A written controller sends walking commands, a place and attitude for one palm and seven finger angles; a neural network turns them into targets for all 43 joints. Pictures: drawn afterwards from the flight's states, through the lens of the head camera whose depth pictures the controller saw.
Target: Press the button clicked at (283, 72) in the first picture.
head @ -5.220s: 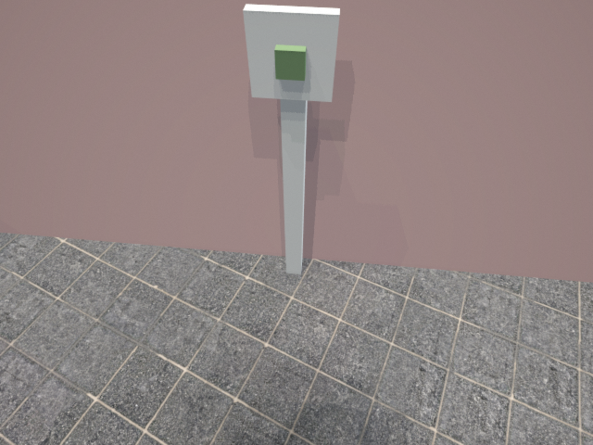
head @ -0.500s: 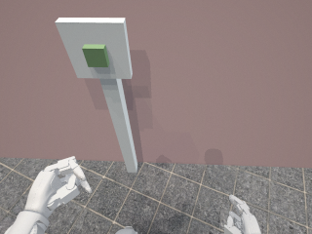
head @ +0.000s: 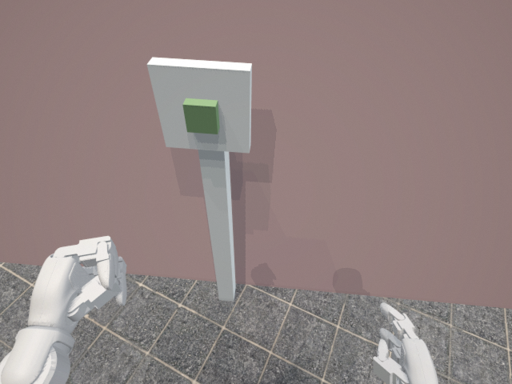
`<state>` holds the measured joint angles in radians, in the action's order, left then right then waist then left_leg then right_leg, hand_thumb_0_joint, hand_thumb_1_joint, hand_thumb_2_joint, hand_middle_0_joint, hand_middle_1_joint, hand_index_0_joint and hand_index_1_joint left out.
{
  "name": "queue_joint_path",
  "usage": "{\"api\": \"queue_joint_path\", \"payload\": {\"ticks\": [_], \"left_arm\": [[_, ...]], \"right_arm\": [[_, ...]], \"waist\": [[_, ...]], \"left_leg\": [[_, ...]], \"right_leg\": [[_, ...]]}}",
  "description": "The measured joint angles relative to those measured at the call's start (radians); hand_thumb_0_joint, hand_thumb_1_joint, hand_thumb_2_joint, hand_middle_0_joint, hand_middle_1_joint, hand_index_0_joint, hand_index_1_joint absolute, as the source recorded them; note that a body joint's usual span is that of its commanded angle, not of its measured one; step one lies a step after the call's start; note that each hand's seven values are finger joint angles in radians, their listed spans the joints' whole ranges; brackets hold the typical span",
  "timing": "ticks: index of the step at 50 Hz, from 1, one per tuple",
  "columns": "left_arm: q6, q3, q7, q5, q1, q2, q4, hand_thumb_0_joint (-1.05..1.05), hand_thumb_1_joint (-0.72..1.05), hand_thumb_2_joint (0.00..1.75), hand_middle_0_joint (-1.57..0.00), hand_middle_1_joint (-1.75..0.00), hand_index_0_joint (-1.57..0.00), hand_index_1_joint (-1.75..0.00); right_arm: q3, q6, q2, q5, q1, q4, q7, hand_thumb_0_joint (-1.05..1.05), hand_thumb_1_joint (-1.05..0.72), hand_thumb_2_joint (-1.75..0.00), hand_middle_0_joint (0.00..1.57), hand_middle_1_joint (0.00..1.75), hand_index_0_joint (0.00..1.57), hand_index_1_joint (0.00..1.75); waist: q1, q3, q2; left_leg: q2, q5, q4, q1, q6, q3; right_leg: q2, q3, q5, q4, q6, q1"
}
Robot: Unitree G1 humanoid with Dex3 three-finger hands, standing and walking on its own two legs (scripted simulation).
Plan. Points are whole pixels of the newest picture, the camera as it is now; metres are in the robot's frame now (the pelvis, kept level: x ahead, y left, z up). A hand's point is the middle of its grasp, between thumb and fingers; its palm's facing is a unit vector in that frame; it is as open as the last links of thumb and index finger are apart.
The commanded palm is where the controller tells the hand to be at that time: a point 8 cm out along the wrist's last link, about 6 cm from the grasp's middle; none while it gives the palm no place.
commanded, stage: raise the hand and make a fist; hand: left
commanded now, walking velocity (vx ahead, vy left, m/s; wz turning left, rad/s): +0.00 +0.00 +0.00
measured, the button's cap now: (202, 115) +0.55 +0.15 +0.15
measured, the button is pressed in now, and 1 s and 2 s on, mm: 0 0 0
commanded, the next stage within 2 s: aim a knuckle at the button in 0.72 s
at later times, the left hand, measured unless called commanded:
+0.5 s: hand (115, 261) +0.23 +0.20 +0.13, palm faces -0.01 -1.00 -0.05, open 3.1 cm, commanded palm +0.20 +0.25 +0.15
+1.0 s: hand (140, 248) +0.25 +0.17 +0.14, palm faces +0.03 -1.00 -0.05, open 3.1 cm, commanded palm +0.23 +0.22 +0.14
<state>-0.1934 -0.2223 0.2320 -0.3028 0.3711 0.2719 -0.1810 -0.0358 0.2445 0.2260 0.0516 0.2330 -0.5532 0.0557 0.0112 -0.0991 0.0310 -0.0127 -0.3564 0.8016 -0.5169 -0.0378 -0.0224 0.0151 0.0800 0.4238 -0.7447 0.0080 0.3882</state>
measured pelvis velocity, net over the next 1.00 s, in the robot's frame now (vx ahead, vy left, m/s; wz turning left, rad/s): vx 0.00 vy -0.03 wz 0.02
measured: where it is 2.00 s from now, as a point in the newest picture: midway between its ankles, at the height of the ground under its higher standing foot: outside the picture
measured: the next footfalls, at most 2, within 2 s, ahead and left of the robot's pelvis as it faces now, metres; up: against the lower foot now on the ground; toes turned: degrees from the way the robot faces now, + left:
none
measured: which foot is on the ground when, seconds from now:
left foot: down 0.00-1.00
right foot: down 0.00-1.00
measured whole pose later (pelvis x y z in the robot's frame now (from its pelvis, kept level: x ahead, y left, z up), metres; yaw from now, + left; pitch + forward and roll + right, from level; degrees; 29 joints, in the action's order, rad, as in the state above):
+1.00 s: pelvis +0.00 -0.03 +0.02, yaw +1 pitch +0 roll -1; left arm -0.06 -0.25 0.28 -0.31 0.13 0.29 -0.02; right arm -0.05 0.26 0.26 0.06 0.23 -0.64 0.09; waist 0.03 -0.03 0.05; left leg -0.03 -0.27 0.63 -0.35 0.01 0.00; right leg -0.01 0.10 0.37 -0.60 -0.03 0.23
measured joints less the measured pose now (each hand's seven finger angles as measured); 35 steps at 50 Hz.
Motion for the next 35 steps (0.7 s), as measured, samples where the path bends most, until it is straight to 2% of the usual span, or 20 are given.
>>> {"api": "queue_joint_path", "payload": {"ticks": [6, 15, 23, 26, 31, 35], "left_arm": [[0.12, 0.03, 0.034, 0.017, -0.032, 0.016, 0.005, 0.02, 0.9, 0.9, -1.3, -1.49, -1.3, -1.5], [0.147, -0.042, 0.035, -0.006, -0.127, 0.043, -0.007, 0.02, 0.9, 0.89, -1.3, -1.5, -1.3, -1.5], [0.246, -0.04, 0.078, -0.02, -0.142, 0.049, 0.04, 0.02, 0.9, 0.9, -1.3, -1.5, -1.3, -1.5], [0.245, -0.044, 0.067, -0.022, -0.124, 0.04, 0.043, 0.02, 0.9, 0.89, -1.3, -1.5, -1.3, -1.5], [0.189, -0.048, 0.041, -0.012, -0.116, 0.023, 0.027, 0.02, 0.9, 0.89, -1.3, -1.5, -1.3, -1.5], [0.166, -0.038, 0.047, -0.008, -0.122, 0.019, 0.033, 0.02, 0.9, 0.89, -1.3, -1.5, -1.3, -1.5]], "right_arm": [[-0.031, -0.011, -0.002, -0.002, -0.005, 0.012, 0.004, 0.01, -0.9, -0.9, 0.21, 0.3, 0.2, 0.3], [-0.045, -0.009, 0.005, 0.0, 0.012, -0.027, 0.011, 0.01, -0.9, -0.9, 0.21, 0.3, 0.2, 0.3], [-0.034, -0.017, 0.026, 0.009, 0.015, -0.036, 0.021, 0.01, -0.9, -0.9, 0.21, 0.3, 0.2, 0.3], [-0.028, -0.016, 0.027, 0.005, 0.016, -0.034, 0.022, 0.01, -0.9, -0.9, 0.21, 0.3, 0.2, 0.3], [-0.019, -0.003, 0.031, 0.001, 0.02, -0.043, 0.019, 0.01, -0.9, -0.9, 0.21, 0.3, 0.2, 0.3], [-0.016, 0.002, 0.034, 0.003, 0.017, -0.052, 0.02, 0.01, -0.9, -0.9, 0.21, 0.3, 0.2, 0.3]], "waist": [[0.016, 0.015, 0.01], [0.029, 0.036, 0.005], [0.014, 0.034, 0.017], [0.011, 0.039, 0.01], [0.017, 0.047, 0.001], [0.018, 0.047, 0.008]], "left_leg": [[0.011, 0.018, -0.047, 0.052, -0.008, -0.003], [0.014, 0.046, -0.109, 0.116, -0.002, 0.004], [0.012, 0.074, -0.166, 0.157, 0.005, -0.004], [0.007, 0.079, -0.175, 0.166, 0.011, -0.005], [-0.001, 0.082, -0.177, 0.174, 0.022, 0.004], [-0.006, 0.083, -0.178, 0.177, 0.029, 0.012]], "right_leg": [[0.009, -0.002, -0.02, 0.05, 0.008, -0.053], [0.008, 0.006, -0.047, 0.113, 0.004, -0.12], [0.005, -0.002, -0.068, 0.151, -0.003, -0.147], [0.0, -0.004, -0.069, 0.152, -0.009, -0.151], [-0.009, 0.004, -0.068, 0.154, -0.021, -0.161], [-0.016, 0.011, -0.068, 0.155, -0.027, -0.166]]}}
